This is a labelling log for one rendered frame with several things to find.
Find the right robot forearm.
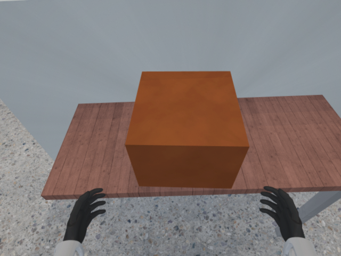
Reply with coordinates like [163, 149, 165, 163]
[283, 237, 318, 256]

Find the carton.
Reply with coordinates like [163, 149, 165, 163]
[125, 71, 249, 189]

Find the right robot hand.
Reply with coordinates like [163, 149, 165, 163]
[259, 186, 305, 242]

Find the left robot hand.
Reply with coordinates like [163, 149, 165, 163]
[63, 188, 106, 243]

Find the left robot forearm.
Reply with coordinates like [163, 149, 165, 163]
[54, 240, 84, 256]

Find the table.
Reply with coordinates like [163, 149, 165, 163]
[41, 95, 341, 237]

